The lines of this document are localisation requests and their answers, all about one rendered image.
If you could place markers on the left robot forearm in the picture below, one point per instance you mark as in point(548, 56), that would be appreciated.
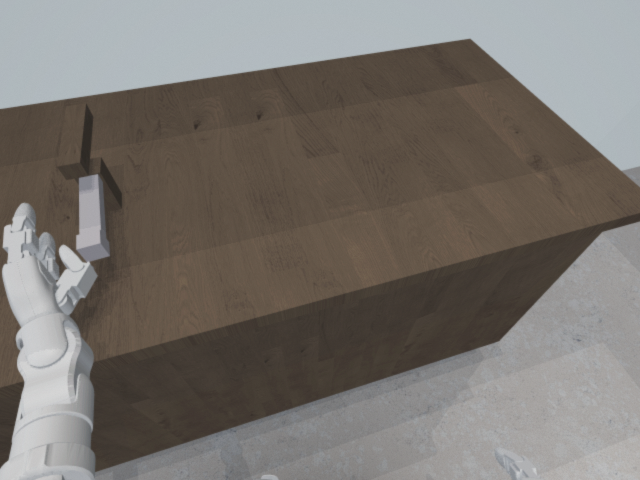
point(52, 433)

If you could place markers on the right robot hand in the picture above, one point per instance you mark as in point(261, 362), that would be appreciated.
point(520, 468)

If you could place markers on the left robot hand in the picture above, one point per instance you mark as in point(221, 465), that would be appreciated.
point(31, 272)

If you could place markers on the counter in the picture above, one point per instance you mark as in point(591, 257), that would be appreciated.
point(284, 235)

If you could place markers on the tap lever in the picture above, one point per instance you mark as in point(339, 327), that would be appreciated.
point(91, 243)

